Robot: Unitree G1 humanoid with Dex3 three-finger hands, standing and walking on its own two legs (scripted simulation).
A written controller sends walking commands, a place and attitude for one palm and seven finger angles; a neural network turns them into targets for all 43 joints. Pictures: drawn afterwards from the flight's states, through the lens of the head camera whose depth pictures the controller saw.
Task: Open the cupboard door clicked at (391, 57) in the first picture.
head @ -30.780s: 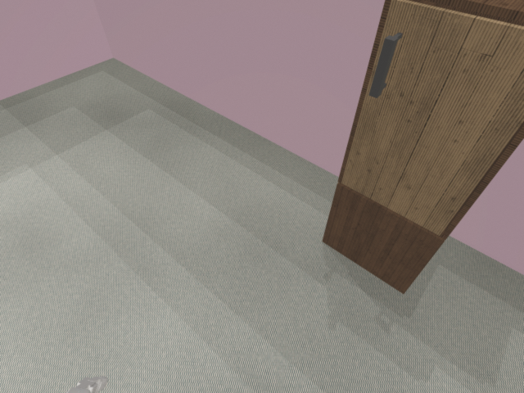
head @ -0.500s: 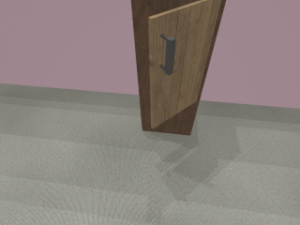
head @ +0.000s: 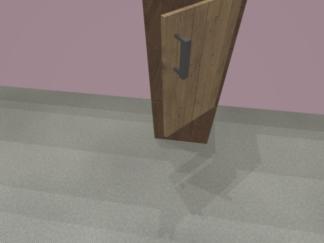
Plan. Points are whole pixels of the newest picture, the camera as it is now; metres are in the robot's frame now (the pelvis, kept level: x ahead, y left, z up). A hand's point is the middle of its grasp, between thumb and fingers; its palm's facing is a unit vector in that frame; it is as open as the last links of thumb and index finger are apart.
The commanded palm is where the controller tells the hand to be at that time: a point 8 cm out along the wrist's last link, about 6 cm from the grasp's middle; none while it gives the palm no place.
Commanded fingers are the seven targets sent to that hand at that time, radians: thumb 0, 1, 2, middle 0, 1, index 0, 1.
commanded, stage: look to check the result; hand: left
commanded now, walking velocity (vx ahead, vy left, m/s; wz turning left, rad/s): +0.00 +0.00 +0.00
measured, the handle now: (180, 57) +0.65 -0.03 +0.11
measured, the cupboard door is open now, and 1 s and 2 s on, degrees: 46 46 46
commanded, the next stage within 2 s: walk to a spot facing it in 0.24 s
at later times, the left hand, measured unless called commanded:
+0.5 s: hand out of the picture +0.08 +0.22 -0.16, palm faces -0.02 -0.95 -0.31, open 7.4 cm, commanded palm none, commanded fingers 0.00 0.90 0.90 -0.20 -0.30 -0.20 -0.30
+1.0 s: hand out of the picture +0.09 +0.15 -0.16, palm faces -0.24 -0.93 -0.29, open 7.4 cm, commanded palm none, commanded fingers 0.00 0.90 0.90 -0.20 -0.30 -0.20 -0.30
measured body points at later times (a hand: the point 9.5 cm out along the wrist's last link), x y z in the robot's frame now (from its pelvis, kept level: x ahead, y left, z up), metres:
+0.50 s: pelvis +0.01 +0.00 +0.00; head +0.04 -0.02 +0.45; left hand +0.08 +0.27 -0.14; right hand +0.07 -0.28 -0.15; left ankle +0.01 +0.12 -0.75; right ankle +0.01 -0.11 -0.75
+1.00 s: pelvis +0.00 -0.04 +0.00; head +0.07 -0.09 +0.44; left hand +0.10 +0.20 -0.14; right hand +0.01 -0.31 -0.17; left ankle +0.01 +0.13 -0.66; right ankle -0.01 -0.11 -0.75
